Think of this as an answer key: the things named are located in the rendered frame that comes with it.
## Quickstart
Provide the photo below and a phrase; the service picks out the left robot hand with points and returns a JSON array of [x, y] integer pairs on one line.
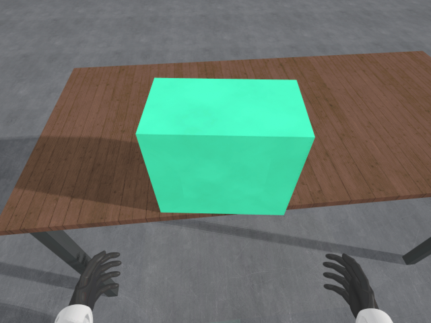
[[88, 289]]

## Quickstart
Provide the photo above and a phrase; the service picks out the table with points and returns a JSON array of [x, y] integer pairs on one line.
[[370, 114]]

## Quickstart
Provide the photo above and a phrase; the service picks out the carton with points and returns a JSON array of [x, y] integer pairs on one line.
[[224, 146]]

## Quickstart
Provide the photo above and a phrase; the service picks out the robot right forearm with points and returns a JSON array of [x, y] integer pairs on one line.
[[372, 315]]

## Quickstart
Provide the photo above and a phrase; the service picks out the robot left forearm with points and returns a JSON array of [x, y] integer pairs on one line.
[[75, 314]]

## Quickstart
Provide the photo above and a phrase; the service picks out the right robot hand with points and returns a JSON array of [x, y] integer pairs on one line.
[[358, 293]]

